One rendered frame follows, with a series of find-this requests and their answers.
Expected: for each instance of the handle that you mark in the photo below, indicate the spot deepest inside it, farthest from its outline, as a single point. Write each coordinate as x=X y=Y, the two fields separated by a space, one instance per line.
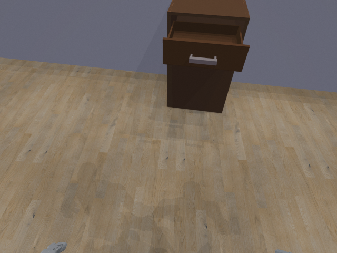
x=201 y=60

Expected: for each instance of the left robot hand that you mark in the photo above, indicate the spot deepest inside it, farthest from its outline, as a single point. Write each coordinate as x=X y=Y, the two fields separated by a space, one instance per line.
x=55 y=247

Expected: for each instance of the cabinet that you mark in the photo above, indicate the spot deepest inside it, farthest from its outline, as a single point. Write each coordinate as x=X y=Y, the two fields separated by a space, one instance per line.
x=197 y=88

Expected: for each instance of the drawer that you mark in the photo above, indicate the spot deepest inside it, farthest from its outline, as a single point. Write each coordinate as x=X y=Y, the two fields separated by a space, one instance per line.
x=205 y=40

